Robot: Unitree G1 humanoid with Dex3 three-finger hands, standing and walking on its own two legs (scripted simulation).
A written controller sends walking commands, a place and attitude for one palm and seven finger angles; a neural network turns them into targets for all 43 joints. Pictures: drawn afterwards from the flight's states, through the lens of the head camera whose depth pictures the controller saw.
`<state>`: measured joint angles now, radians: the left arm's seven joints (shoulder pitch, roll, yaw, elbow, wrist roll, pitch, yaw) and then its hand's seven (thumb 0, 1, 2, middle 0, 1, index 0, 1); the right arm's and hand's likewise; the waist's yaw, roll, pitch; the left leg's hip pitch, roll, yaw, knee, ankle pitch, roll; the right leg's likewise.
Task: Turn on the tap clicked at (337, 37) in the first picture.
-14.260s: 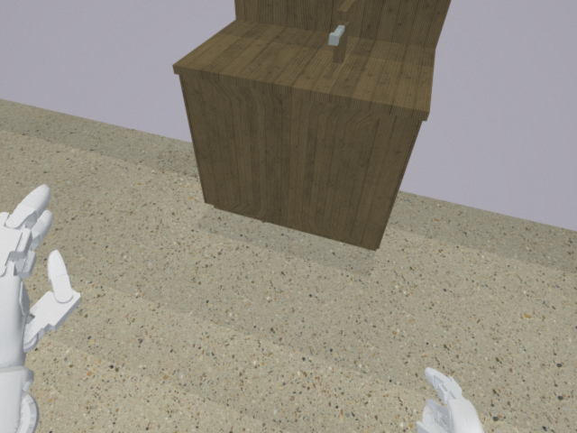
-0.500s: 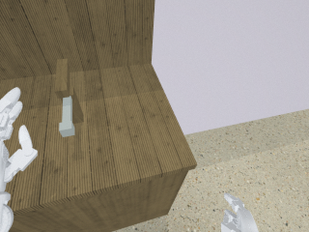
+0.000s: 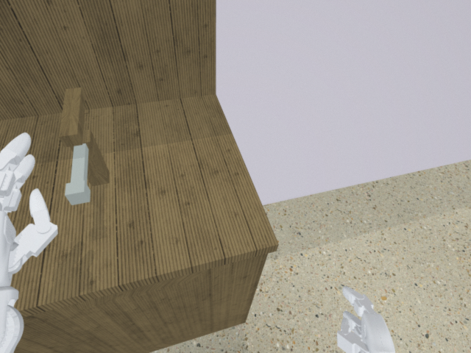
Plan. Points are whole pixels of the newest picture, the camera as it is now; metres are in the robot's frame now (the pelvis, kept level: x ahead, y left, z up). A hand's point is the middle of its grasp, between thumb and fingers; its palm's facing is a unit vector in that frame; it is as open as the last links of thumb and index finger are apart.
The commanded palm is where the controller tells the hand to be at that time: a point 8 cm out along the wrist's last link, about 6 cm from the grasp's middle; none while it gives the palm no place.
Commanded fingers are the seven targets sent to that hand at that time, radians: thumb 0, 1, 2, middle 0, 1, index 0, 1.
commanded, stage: come to a stop and stand still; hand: left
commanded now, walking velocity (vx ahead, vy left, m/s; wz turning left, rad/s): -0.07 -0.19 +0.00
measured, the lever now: (78, 192) +0.32 +0.29 +0.09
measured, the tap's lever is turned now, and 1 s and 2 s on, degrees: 0 0 0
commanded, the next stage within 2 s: look again from close up in 1.20 s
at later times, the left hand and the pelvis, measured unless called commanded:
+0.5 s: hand (72, 224) +0.23 +0.23 +0.16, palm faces +0.40 -0.84 -0.36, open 7.4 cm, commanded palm +0.18 +0.27 +0.17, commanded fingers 0.00 0.90 0.90 -0.20 -0.30 -0.20 -0.30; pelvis +0.02 -0.01 +0.00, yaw +1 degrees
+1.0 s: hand (47, 243) +0.21 +0.26 +0.14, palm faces +0.30 -0.87 -0.38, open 7.4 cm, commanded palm +0.16 +0.30 +0.17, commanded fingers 0.00 0.90 0.90 -0.20 -0.30 -0.20 -0.30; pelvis +0.00 +0.02 +0.00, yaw +0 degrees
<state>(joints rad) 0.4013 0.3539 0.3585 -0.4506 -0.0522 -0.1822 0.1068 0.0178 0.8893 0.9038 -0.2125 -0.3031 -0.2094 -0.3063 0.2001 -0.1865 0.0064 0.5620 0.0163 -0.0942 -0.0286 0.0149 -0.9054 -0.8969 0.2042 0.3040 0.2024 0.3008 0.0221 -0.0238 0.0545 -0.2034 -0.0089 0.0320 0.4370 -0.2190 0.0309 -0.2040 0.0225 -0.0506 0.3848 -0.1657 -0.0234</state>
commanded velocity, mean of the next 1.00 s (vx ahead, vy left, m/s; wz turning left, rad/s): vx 0.00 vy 0.01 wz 0.00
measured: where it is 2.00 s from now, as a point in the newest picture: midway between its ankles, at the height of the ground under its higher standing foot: outside the picture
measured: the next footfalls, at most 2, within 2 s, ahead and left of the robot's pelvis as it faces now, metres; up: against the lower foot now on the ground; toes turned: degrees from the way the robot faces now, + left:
none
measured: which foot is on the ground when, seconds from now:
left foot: down 0.00-1.00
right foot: down 0.00-1.00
